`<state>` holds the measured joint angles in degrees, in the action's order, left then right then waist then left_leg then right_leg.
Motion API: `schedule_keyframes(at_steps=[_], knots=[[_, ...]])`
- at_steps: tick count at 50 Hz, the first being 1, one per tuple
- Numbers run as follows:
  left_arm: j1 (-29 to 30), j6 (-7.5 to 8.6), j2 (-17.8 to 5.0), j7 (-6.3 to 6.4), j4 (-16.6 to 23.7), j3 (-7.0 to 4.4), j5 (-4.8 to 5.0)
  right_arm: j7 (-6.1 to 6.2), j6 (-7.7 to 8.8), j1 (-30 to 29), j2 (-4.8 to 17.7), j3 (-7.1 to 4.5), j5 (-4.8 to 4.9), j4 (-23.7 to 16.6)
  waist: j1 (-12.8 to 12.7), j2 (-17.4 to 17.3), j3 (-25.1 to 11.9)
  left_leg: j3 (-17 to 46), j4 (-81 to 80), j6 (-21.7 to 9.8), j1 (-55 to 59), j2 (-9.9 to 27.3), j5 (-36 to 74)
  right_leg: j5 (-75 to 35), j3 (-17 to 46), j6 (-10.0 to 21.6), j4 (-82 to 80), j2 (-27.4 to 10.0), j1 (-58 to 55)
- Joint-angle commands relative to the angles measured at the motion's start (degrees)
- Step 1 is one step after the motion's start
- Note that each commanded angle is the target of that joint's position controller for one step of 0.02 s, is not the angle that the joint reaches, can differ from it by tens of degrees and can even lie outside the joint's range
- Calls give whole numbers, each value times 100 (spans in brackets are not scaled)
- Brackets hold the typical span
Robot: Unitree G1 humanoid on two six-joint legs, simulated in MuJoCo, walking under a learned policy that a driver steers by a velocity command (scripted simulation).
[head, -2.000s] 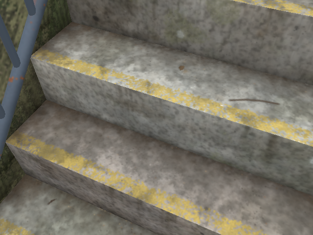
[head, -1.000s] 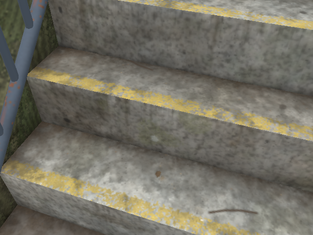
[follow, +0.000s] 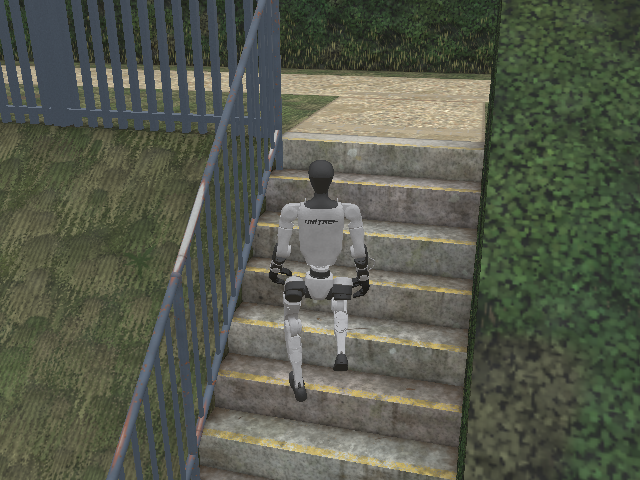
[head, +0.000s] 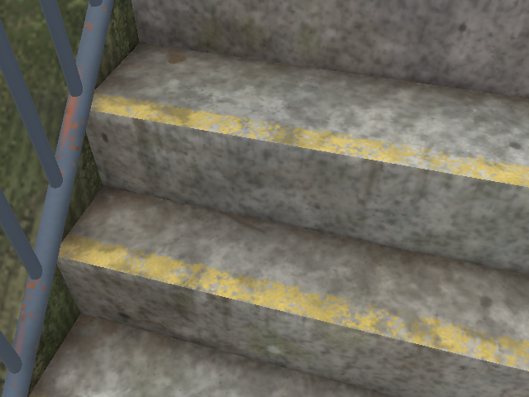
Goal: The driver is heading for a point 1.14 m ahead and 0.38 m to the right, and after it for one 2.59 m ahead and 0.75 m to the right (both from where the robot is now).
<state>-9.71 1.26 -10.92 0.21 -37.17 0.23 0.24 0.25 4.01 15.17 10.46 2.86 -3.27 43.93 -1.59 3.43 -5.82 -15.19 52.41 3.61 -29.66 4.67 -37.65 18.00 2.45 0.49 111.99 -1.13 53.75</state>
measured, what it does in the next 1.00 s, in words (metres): goes down, turning right: right foot 0.04 m higher, then right foot 0.22 m lower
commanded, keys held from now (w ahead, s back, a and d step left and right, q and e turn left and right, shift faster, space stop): w+e+shift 0.56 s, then w+shift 0.20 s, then w+q+shift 0.24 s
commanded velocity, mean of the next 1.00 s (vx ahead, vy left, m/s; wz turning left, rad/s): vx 1.00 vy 0.00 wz -0.57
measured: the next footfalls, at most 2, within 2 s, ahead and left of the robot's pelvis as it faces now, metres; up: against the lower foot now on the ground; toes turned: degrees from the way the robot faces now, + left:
right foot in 0.30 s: -0.05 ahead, -0.11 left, +0.04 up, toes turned -20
right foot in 0.50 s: -0.22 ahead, -0.06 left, -0.18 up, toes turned -28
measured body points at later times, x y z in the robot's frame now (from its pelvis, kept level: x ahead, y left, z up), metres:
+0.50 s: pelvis -0.02 -0.07 -0.08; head +0.02 -0.11 +0.37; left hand +0.07 +0.14 -0.21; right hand +0.24 -0.32 -0.04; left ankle -0.05 +0.03 -0.59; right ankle -0.20 -0.06 -0.82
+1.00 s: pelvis +0.01 -0.27 -0.09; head +0.04 -0.32 +0.36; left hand +0.15 -0.07 -0.22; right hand +0.14 -0.53 -0.15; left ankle +0.09 -0.19 -0.57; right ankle -0.17 -0.20 -0.82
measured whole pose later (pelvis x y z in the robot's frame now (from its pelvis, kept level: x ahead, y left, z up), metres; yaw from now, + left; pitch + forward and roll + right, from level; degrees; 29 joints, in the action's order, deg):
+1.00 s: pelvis +0.01 -0.27 -0.09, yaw -30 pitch +4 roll +11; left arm -19.3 3.6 -11.3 4.1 -54.7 0.5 0.0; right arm -3.8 2.6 -2.7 5.2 7.4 -1.0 29.4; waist 5.5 7.7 2.2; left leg -12.1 105.0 -4.6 -59.9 -8.1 -33.2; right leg -4.6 -9.9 1.0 21.3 -9.8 -2.3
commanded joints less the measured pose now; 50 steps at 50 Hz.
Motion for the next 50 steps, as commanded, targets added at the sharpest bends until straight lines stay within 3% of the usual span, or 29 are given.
schedule_keyframes(at_steps=[1, 5, 15, 17, 18, 19, 20, 22, 23, 25, 26, 27, 28, 29, 30, 32, 35, 37, 38, 39, 40, 41, 42, 43, 44, 45, 47, 49, 50], knots=[[666, -147, -663, -47, 952, -177, -198, 168, 195, -491, 385, -73, -171, -763, -253, -335, -517, 2328, -2250, -1138, 1002, 1770, 1592, -929, -113, -133, -210, -294, 64], [280, -344, -705, 25, 1037, -314, 25, 233, 144, -673, 864, -215, -204, -1073, -379, -866, -73, 1648, -2145, -1101, 1193, 1855, 1774, -1260, -312, -2, -885, -161, -291], [-61, -532, -583, 85, 1470, -314, -56, 247, 14, -1731, 946, -414, 47, -1804, -565, -1119, 128, 929, -1325, -701, 964, 2466, 2410, -437, -552, 238, -4670, -864, -1807], [-974, -343, -805, 90, 852, -432, -191, 144, -147, -2180, 575, -304, 184, -1994, -876, 302, 568, -240, 1069, -234, 758, 1265, 2527, -1557, -952, 642, -7540, -431, -2789], [-1382, -158, -986, 67, 370, -485, -284, 72, -229, -2267, 465, -256, 75, -2185, -854, 1651, 1198, -534, 3130, -59, -320, 313, 341, -3717, -660, 1031, -8395, -204, -3335], [-1317, 42, -781, -31, 114, -325, -415, -83, -229, -2336, 72, -126, 90, -2479, -507, 2012, 1502, -368, 4689, -5, -1482, 44, -758, -5298, -456, 1161, -7898, -251, -3494], [-1506, 225, -289, -106, -48, -112, -446, -281, -154, -2802, -69, 37, 252, -2584, -680, 750, 1278, 68, 4604, -205, -1772, 134, -375, -4025, -571, 1055, -8011, -296, -3511], [-2864, 397, -159, -228, -1099, -131, -199, -465, 169, -4308, -685, 344, 34, -3117, -1138, -246, 1084, 205, 4711, -481, -1080, 38, 568, -3718, -487, 352, -10460, -367, -3621], [-1974, 418, -29, -354, -1284, -2, -412, -459, 156, -3039, -464, 268, 398, -2911, -34, -356, 1398, 46, 5039, -815, -715, -265, 676, -4509, -532, 341, -12657, -544, -3841], [74, 458, -931, -428, -948, -35, -720, -475, 93, -1053, 790, -146, 430, -2768, 1869, 415, 713, -199, 4838, -1001, 145, -760, -183, -12016, -831, -226, -12180, -624, -4787], [614, 439, -2768, -339, -543, -594, -878, -398, 281, -1265, 1361, -130, -21, -3294, 2144, 1153, -326, -41, 2341, -968, 45, -776, -163, -16701, -618, -689, -8950, -540, -6535], [1383, 281, -3529, -165, -137, -1093, -348, -154, 312, -275, 1761, -186, -455, -3044, 2247, 1874, -1064, 1902, -1578, -1060, 273, -365, -1233, -18861, 514, -624, -5548, -930, -7316], [2034, 111, -3391, 80, 511, -1037, -418, -1, 216, 1414, 2436, -593, -200, -2217, 2676, -466, -2732, 2061, -2091, -1250, 3479, 37, 3462, -17141, 525, -1072, -4227, -573, -5950], [214, 281, -1531, 265, 499, -731, 355, -467, 6, 273, 1451, -487, 308, -1401, 512, -4650, -3515, 2905, -12, -1738, 8144, 1021, 8209, -2012, 942, -1335, -2691, 214, -1031], [-31, 523, -1214, 38, 567, -410, 697, -319, -20, -976, 689, -431, 293, -1722, -1, -6023, -3392, 3933, 379, -2019, 8112, 1232, 7263, 1640, 1607, -1230, -2198, -4, 1209], [-217, 245, -889, -438, 609, -260, 547, 127, 23, -1620, -200, -303, 72, -1798, -330, -3335, -1713, 3219, 4, -1660, 4560, 1336, 6919, 3115, 551, -912, -2085, -541, 467], [-2755, -347, -863, -371, -177, -397, 109, 327, 442, -3579, 486, -451, 178, -2030, -2090, -120, -285, 2418, 269, -991, -1324, 1246, 3598, 1045, -245, -106, -3089, -606, -4019], [-4693, 0, -804, -239, -1127, -374, -659, 45, 486, -4284, 822, -629, 399, -2334, -2961, 1490, 278, 29, 5194, -68, -1356, -873, 5566, -390, -770, 1197, -8940, -87, -5666], [-4269, 225, -351, -328, -1572, -298, -495, -87, 324, -3887, 238, -410, 325, -2396, -2195, 2532, 1042, 2, 7153, -250, -2904, -1356, 428, -4249, 23, 1644, -10575, -864, -6539], [-3117, 319, 906, -438, -1611, 194, -620, -134, 200, -3467, -177, -166, 625, -2426, -990, 1608, 2038, 281, 8514, -675, -3747, -1495, -972, -4316, 143, 1721, -12366, -1302, -6058], [-2797, 431, 1200, -592, -1701, 384, -693, -228, 217, -2949, -783, 20, 726, -2568, -193, 1153, 2125, 1246, 9616, -936, -4758, -1924, -1406, -5554, 33, 1406, -11559, -1369, -6553], [-2598, 445, 577, -691, -1741, 297, -692, -407, 304, -3085, -1285, 262, 634, -2824, 221, 1191, 1542, 1207, 9985, -995, -5713, -1976, -1338, -8197, -339, 917, -9747, -1267, -7127], [-2770, 469, -398, -632, -2000, -39, -676, -599, 556, -2909, -930, 299, 487, -2816, 208, 1054, 646, 842, 9695, -967, -6606, -1699, -848, -10775, -290, 515, -8040, -1205, -8118], [-1477, 366, -1302, -369, -1613, -293, -596, -684, 611, -1544, -560, 330, 563, -2563, 882, 1239, -221, 900, 8049, -816, -5978, -994, -341, -10051, -901, 386, -7834, -1266, -7867], [-428, 259, -1744, -100, -1316, -368, -495, -740, 558, -1370, -233, 353, 366, -2584, 1281, 1427, -810, 491, 6625, -700, -3809, -794, 90, -10591, -1421, 407, -8751, -1086, -6173], [375, 191, -1938, 92, -1163, -374, -468, -725, 434, -1589, -45, 317, 144, -2571, 1653, 1311, -1138, 128, 5243, -665, -1160, -870, 994, -11568, -1762, 540, -9712, -916, -4290], [284, 380, -2597, 483, -860, -383, -213, -335, -101, -1221, 409, 101, 244, -2186, 1752, 1029, -1495, -704, 4445, -275, 453, -1529, 303, -16126, -1255, 871, -9697, -1541, -4253], [-1393, 582, -1524, 782, -865, -207, 320, -324, -208, -1966, 334, 141, 232, -1824, 954, 600, -926, -213, 3195, -1222, 1395, -1822, -210, -17653, -1310, -476, -8009, -826, -3047], [-1638, 638, -1906, 725, -634, -249, 230, -258, -295, -1278, 453, 29, 149, -1609, 1215, 842, -1338, 76, 2444, -1491, 2571, -1804, -322, -17403, -1177, -733, -7092, -794, -2408]])
Keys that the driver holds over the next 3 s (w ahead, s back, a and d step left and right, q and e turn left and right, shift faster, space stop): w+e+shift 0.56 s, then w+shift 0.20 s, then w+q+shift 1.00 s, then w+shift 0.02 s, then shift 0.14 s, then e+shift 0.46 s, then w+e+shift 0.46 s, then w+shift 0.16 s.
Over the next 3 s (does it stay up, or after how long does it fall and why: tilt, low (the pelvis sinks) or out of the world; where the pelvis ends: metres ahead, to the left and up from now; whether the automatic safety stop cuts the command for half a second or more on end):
stays up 0.17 -0.19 0.15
